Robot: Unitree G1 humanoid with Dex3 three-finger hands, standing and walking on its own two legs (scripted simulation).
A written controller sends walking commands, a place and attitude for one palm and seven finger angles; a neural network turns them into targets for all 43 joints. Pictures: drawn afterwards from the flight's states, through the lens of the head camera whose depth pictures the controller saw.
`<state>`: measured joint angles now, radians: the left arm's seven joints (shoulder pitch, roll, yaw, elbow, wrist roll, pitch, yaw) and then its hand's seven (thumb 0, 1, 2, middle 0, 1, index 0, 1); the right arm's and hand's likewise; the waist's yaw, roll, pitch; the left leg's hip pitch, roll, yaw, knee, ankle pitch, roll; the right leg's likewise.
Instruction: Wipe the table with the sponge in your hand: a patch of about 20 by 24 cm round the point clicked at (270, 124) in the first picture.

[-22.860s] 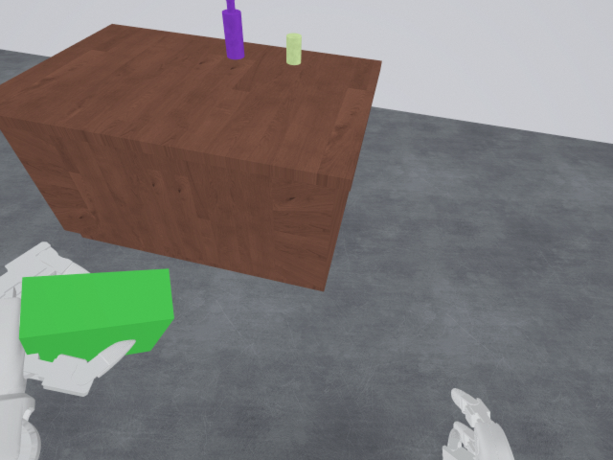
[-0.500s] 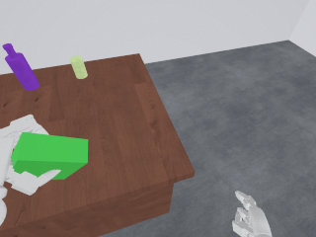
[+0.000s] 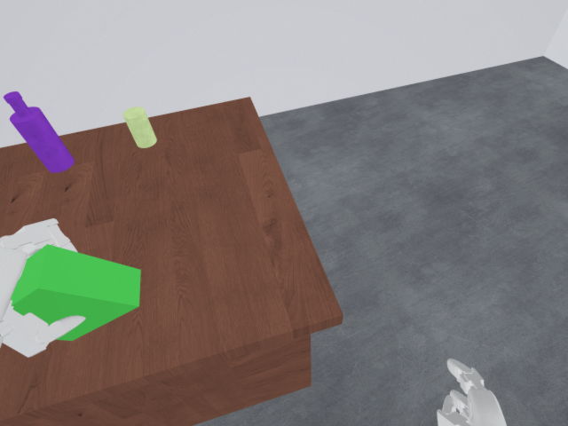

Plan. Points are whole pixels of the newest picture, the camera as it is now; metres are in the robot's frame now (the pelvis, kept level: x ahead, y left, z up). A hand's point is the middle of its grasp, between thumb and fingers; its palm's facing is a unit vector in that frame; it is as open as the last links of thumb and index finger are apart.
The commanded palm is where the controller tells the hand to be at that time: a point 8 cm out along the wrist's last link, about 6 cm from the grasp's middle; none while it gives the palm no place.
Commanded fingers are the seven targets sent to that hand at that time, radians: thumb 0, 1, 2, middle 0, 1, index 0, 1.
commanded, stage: turn the palm down, sponge in hand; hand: left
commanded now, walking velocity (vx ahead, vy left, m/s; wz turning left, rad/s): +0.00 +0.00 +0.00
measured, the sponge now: (76, 301) +0.22 +0.28 +0.11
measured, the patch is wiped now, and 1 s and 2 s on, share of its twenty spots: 0.00 0.00 0.00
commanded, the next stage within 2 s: move the sponge above the wiping area in 1.34 s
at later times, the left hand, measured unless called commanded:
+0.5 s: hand (48, 294) +0.22 +0.31 +0.12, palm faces +0.11 -0.26 -0.96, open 9.0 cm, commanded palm +0.19 +0.32 +0.18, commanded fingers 0.00 0.10 1.30 -1.20 -1.60 -1.20 -1.60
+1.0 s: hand (36, 294) +0.23 +0.34 +0.11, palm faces +0.01 -0.07 -1.00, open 9.0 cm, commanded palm +0.19 +0.33 +0.17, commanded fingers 0.00 0.10 1.30 -1.20 -1.60 -1.20 -1.60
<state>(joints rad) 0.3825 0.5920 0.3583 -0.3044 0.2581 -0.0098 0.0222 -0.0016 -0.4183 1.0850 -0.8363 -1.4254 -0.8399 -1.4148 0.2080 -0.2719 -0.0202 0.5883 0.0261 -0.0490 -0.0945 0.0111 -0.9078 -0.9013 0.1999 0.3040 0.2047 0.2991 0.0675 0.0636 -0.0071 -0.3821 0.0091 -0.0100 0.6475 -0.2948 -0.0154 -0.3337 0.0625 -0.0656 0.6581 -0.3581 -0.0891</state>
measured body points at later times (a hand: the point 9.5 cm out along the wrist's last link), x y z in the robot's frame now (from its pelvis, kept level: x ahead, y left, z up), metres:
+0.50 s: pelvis +0.00 +0.03 +0.01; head +0.01 -0.01 +0.46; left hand +0.21 +0.32 +0.17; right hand +0.22 -0.19 -0.07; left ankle +0.03 +0.14 -0.72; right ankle -0.01 -0.06 -0.72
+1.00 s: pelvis +0.00 +0.05 +0.02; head +0.01 +0.00 +0.47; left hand +0.22 +0.33 +0.17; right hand +0.25 -0.15 -0.07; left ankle +0.03 +0.14 -0.72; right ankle -0.01 -0.06 -0.72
